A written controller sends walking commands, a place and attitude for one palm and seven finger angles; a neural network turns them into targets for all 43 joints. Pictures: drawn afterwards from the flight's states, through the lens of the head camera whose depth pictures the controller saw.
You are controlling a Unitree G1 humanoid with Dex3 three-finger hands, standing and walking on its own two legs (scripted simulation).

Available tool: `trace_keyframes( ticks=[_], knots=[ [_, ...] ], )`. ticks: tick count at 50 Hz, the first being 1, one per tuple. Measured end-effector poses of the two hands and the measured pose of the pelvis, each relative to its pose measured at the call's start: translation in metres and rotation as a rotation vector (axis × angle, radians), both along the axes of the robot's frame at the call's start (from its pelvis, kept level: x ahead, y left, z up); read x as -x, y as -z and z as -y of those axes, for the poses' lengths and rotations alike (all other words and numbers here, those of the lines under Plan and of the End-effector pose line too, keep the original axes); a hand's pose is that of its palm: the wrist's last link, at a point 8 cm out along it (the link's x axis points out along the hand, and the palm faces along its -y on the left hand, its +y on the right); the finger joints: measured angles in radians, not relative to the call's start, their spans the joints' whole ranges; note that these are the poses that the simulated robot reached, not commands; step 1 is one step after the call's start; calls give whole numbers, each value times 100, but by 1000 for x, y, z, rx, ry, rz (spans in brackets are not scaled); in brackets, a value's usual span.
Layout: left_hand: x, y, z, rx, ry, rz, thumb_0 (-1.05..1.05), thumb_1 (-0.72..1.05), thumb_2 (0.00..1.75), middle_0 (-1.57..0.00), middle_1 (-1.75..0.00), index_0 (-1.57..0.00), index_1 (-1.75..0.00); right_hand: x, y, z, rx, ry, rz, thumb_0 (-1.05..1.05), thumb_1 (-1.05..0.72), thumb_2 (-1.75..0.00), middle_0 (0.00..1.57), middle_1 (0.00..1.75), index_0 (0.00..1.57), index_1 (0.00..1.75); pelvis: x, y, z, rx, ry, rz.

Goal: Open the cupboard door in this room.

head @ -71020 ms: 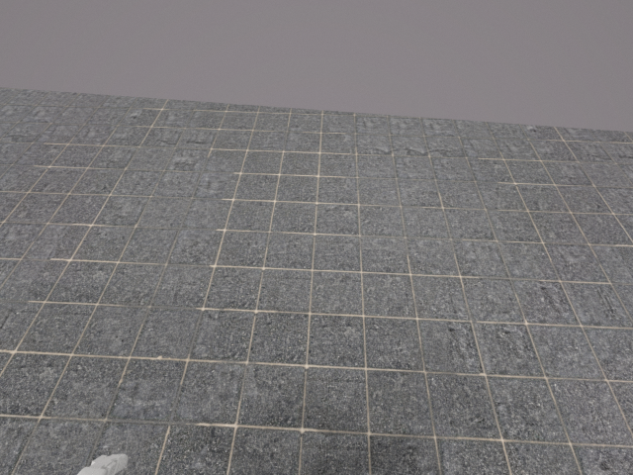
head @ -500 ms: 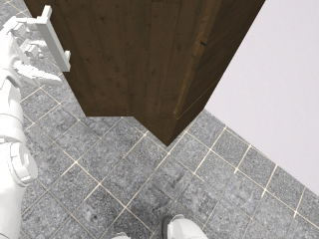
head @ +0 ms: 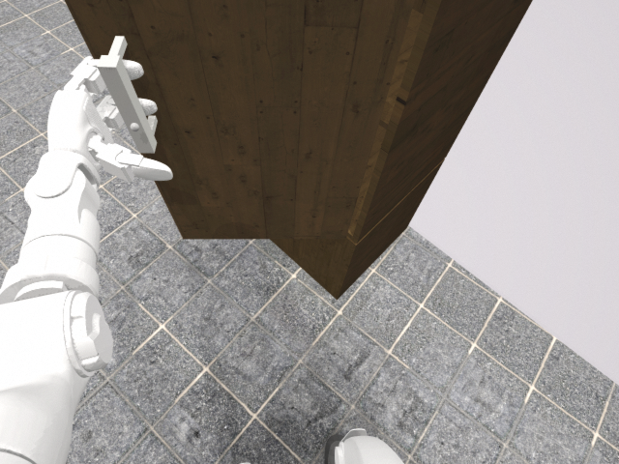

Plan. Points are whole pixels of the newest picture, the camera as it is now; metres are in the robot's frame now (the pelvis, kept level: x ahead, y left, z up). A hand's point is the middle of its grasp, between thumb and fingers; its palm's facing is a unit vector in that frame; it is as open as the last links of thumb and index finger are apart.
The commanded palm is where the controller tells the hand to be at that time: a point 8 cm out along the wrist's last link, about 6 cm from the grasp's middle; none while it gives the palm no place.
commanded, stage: slide the fingers in behind the handle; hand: left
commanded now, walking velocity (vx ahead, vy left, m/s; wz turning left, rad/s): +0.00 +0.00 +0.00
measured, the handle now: (134, 98) +0.56 +0.19 +0.11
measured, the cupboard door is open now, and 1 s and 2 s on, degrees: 45 46 58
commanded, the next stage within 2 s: close the thumb around the handle in 0.72 s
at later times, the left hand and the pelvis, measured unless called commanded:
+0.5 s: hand (148, 130) +0.50 +0.16 +0.12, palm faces +0.00 -1.00 -0.02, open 14.2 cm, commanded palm +0.48 +0.20 +0.11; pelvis -0.01 -0.01 +0.00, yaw +1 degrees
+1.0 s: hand (149, 128) +0.51 +0.16 +0.11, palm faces -0.03 -1.00 -0.01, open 13.2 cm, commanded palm +0.48 +0.20 +0.11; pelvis -0.01 -0.01 +0.00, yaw +1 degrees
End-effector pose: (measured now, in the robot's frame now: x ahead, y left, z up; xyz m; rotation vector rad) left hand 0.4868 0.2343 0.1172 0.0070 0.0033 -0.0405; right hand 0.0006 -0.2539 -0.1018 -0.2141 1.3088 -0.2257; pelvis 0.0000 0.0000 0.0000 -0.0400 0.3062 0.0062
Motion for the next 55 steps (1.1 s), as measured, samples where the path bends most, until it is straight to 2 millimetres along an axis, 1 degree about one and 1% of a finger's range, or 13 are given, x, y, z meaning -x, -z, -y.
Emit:
trace_keyframes(
  ticks=[7,21,32,44,49,55],
  knots=[
    [4,1,13,4,-1,-9,-1,-50,30,-30,-120,-30,-120,7,1,4,-3,0,-10,0,-90,-90,20,30,20,30,3,0,2,-4,-3,10],
    [8,1,17,-14,-43,-9,-1,-50,30,-28,-120,-26,-120,23,3,14,1,-17,-46,0,-90,-90,20,30,20,30,9,0,8,-10,-17,10],
    [7,1,16,-11,-30,-12,-1,-50,30,-28,-120,-26,-120,18,2,18,11,-26,-28,0,-90,-90,20,30,20,30,9,1,10,-10,-18,8],
    [2,2,15,-3,-16,-10,-1,-50,30,-29,-120,-29,-120,10,2,14,12,-22,-9,0,-90,-90,20,30,20,30,8,1,8,-9,-12,0],
    [0,3,16,-3,-14,-13,-1,-40,34,-30,-121,-30,-121,10,2,11,11,-19,-12,0,-90,-90,20,30,20,30,7,2,6,-8,-12,-4],
    [-1,4,16,-4,-18,-10,-1,-16,45,-32,-124,-31,-123,13,2,8,4,-11,-23,0,-90,-90,20,30,20,30,5,1,4,-6,-10,-6]
  ],
)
